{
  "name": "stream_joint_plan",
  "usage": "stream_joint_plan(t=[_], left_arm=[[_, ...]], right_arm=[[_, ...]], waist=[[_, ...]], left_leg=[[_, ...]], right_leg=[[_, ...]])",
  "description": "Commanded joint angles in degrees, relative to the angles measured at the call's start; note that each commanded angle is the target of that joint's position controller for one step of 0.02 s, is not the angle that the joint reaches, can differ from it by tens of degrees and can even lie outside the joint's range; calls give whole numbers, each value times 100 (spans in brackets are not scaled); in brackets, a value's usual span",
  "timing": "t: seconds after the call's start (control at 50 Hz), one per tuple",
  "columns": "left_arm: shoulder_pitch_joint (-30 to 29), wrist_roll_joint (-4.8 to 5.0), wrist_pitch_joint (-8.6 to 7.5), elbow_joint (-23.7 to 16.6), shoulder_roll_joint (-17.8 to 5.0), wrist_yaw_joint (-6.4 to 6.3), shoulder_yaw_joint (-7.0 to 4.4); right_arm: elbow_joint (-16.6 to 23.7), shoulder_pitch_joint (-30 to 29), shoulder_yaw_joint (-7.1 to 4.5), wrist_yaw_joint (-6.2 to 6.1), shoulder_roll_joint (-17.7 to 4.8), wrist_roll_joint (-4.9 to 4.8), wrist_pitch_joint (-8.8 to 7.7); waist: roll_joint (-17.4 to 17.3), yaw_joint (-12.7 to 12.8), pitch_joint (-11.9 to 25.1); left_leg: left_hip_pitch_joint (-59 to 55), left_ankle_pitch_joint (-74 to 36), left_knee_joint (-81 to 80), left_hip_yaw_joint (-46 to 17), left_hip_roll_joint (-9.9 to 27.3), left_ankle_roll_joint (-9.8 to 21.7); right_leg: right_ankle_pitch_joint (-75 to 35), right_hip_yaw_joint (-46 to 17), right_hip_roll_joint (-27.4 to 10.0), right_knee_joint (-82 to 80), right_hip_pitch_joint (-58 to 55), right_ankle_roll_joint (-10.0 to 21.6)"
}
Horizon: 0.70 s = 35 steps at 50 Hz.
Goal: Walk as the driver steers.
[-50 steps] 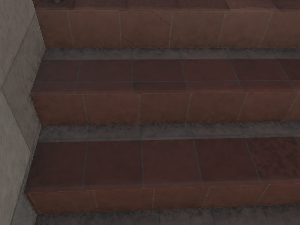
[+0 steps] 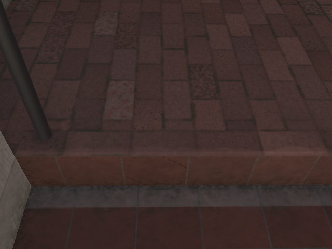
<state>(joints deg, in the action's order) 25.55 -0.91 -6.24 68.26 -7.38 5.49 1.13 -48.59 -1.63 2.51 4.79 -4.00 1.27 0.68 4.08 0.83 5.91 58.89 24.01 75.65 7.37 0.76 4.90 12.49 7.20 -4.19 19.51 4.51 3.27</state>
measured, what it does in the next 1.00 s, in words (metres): climbs: right foot, then left foot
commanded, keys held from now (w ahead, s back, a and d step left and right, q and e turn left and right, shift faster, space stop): no key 0.08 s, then e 0.38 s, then no key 0.54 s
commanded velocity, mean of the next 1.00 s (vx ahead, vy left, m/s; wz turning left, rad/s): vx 0.03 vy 0.00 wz -0.22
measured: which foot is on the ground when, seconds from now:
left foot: down 0.00-0.48, up 0.50-0.76, down 0.78-1.00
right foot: down 0.00-0.02, up 0.04-0.46, down 0.48-1.00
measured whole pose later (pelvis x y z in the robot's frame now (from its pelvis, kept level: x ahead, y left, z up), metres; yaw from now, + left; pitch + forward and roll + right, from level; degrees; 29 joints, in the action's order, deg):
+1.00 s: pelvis +0.12 -0.03 +0.13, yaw -14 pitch +2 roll +0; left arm 3.4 -0.1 -4.3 48.0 -10.4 5.0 -2.1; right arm -48.7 12.5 0.1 5.6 -9.5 -0.8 -5.2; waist 0.3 -2.1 -0.1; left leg 16.7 20.7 35.7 -0.4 2.7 -2.7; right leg 18.9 1.3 1.2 36.7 19.5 2.0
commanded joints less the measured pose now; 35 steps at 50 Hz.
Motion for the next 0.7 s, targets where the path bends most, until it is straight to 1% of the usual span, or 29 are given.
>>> stream_joint_plan(t=[0.02, 0.04, 0.06, 0.08, 0.12, 0.14, 0.16, 0.18, 0.2, 0.24, 0.28, 0.3, 0.32, 0.34, 0.42, 0.44, 0.46, 0.48, 0.5, 0.52, 0.54, 0.56, 0.58, 0.6, 0.62, 0.64, 0.66, 0.68, 0.7], left_arm=[[-80, 209, 31, -410, -777, 45, -214], [-662, 148, 174, -548, -462, 89, -252], [-800, 151, 265, -588, -615, 3, -399], [-854, 102, 253, -601, -661, -153, -438], [-981, -27, 193, -716, -298, -437, -328], [-909, -35, 206, -716, -169, -525, -294], [-757, -12, 249, -646, -73, -527, -275], [-617, 11, 284, -568, -60, -428, -275], [-844, -10, 297, -743, -264, -425, -306], [-1068, 8, 332, -840, -437, -333, -344], [-1868, -51, 331, -1303, -831, -414, -435], [-1731, -126, 384, -1329, -851, -404, -470], [-1519, -131, 359, -1387, -683, -419, -470], [-1588, -55, 316, -1491, -705, -399, -480], [-2072, -104, 238, -1907, -706, -332, -526], [-1715, -33, 228, -1803, -668, -332, -534], [-1617, -13, 179, -1749, -725, -397, -599], [-1673, -50, 116, -1746, -860, -498, -712], [-1579, 91, 55, -1936, -1484, -630, -872], [-1239, 131, -78, -2006, -1903, -608, -999], [-1493, -111, -139, -1912, -1867, -525, -993], [-1827, -228, -71, -1998, -1805, -419, -954], [-2426, -138, 16, -2364, -1539, -353, -854], [-2782, 38, 114, -2548, -1107, -342, -661], [-2979, 41, 173, -2757, -877, -354, -533], [-2792, 26, 209, -2784, -676, -381, -417], [-2516, 77, 186, -2790, -608, -408, -361], [-2315, 144, 139, -2749, -649, -416, -334], [-2697, 138, 87, -2850, -801, -390, -337]], right_arm=[[-103, 1411, -329, -138, -1091, -51, -30], [-336, 2115, -444, -223, -1410, 170, -142], [-354, 2295, -558, -354, -1525, 298, -350], [-475, 1978, -561, -459, -1397, 221, -572], [-717, 909, -378, -450, -650, -10, -779], [-732, 563, -298, -432, -310, -56, -824], [-643, 227, -281, -417, -195, -96, -869], [-544, 133, -277, -384, -274, -63, -907], [-474, 305, -292, -339, -357, 60, -924], [-59, 119, -445, -251, -914, 27, -972], [-25, 561, -568, -346, -1282, 67, -1013], [168, 456, -577, -407, -1307, 8, -1061], [378, -42, -632, -450, -1364, 54, -1098], [534, -158, -663, -458, -1407, 50, -1109], [555, 500, -702, -639, -1349, -8, -1057], [517, 494, -737, -671, -1445, -47, -941], [510, 615, -703, -672, -1292, -60, -847], [491, 776, -585, -626, -899, -120, -784], [953, 881, -538, -609, -594, -106, -764], [1275, 382, -589, -577, -1102, -92, -755], [1163, 16, -601, -488, -1204, -166, -659], [745, 651, -609, -364, -1270, -87, -594], [469, 1225, -705, -289, -1500, -3, -616], [496, 1253, -720, -254, -1451, 41, -652], [431, 1372, -676, -241, -1397, 100, -651], [388, 1274, -666, -262, -1377, 69, -630], [316, 1289, -675, -263, -1385, 75, -606], [288, 1258, -671, -240, -1345, 65, -571], [273, 1458, -635, -167, -1237, 90, -525]], waist=[[-799, -717, 1466], [-1785, -1054, 1122], [-1820, -1073, 1152], [-1644, -843, 698], [-547, -222, 53], [-197, 39, 49], [-241, 237, 34], [-393, 304, 53], [-187, 273, 222], [-574, 165, 144], [-774, -166, -60], [-897, -108, -255], [-1089, 186, -294], [-841, 165, -332], [-531, -145, -480], [-528, -20, -527], [-366, -105, -362], [104, -133, -212], [1670, -389, 231], [1668, 386, 146], [1027, 422, -108], [322, 216, -164], [-38, -53, -80], [-383, -254, -104], [-737, -406, -95], [-873, -349, -92], [-495, -248, -92], [-202, -213, -73], [8, -423, -36]], left_leg=[[-4533, -480, -3270, -2672, 620, 1138], [-4663, 962, -4901, -4545, 1400, 1494], [-4320, 1288, -5190, -5269, 1640, 1507], [-3732, 1842, -5080, -4859, 1492, 1217], [-2645, 1850, -4922, -3654, 1325, 997], [-2443, 1361, -4913, -2958, 1133, 812], [-2328, 895, -5013, -2370, 1005, 666], [-2156, 382, -5015, -1851, 811, 548], [-2424, 84, -5102, -1434, 852, 469], [-2565, -360, -5411, -572, 755, 441], [-3202, 199, -5892, -1116, 1253, 595], [-2958, 3, -6048, -1025, 1300, 597], [-2410, -378, -6070, -893, 1307, 490], [-2664, -406, -6031, -686, 1247, 427], [-4379, -730, -5649, -729, 1635, 609], [-4551, -442, -5450, -677, 1699, 563], [-4466, -340, -5033, -523, 1550, 461], [-4202, -123, -4230, -215, 1158, 106], [-3027, 454, -2595, 473, 166, -636], [-1530, 1065, -1298, -497, -426, -1044], [-950, 762, 848, -1362, -444, -976], [-857, 58, 1506, -1824, -321, -805], [-1173, -289, 1782, -1851, -138, -752], [-1498, -754, 1851, -1754, -126, -703], [-1655, -1098, 1514, -1674, 54, -834], [-1435, -1392, 681, -1803, 234, -1010], [-1535, -1531, 56, -1786, 278, -1185], [-1719, -1503, -827, -1671, 342, -1362], [-2694, -1231, -1707, -1115, 359, -1484]], right_leg=[[-4224, -466, 56, 2049, 2161, 200], [-297, -1018, 489, 4009, 3412, -95], [73, -1941, 446, 6147, 3914, -176], [-27, -2175, 236, 6855, 4311, -156], [247, -1982, 112, 7432, 4477, -63], [399, -1856, 34, 7123, 4404, -94], [499, -1765, -9, 6927, 4304, -158], [232, -1667, 24, 7115, 4108, -169], [-113, -1469, -114, 6468, 4178, -367], [305, -870, -79, 6286, 3811, -613], [755, -841, -293, 5403, 3973, -707], [565, -724, -349, 5235, 3509, -597], [217, -790, -402, 5429, 2547, -488], [336, -812, -381, 5148, 2501, -435], [1073, -756, -398, 3046, 2706, -244], [666, -613, -265, 2073, 2306, -141], [40, -375, 28, 1509, 1677, -42], [-615, -671, 107, 885, 1018, 274], [-2278, -2324, -861, 472, 165, 1255], [-1183, -4077, -1533, -134, -320, 1899], [-910, -3915, -1360, 76, 173, 1740], [-351, -3193, -1078, 394, 705, 1299], [-515, -2870, -1053, 406, 1163, 1261], [-693, -2667, -964, 437, 1547, 1304], [-301, -2573, -921, 369, 1721, 1280], [724, -2697, -861, 310, 1470, 1189], [1069, -2615, -745, 263, 1186, 1024], [1083, -2430, -611, 257, 948, 813], [427, -1821, -339, 280, 1266, 560]])
Next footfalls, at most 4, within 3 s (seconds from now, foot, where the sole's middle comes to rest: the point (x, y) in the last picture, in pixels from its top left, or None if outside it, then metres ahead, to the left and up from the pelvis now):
0.48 right None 0.14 -0.13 -0.63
0.78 left None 0.18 0.11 -0.63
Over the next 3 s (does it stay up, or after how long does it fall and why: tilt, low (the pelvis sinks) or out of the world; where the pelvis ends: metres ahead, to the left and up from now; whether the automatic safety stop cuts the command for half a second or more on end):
stays up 0.16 -0.02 0.16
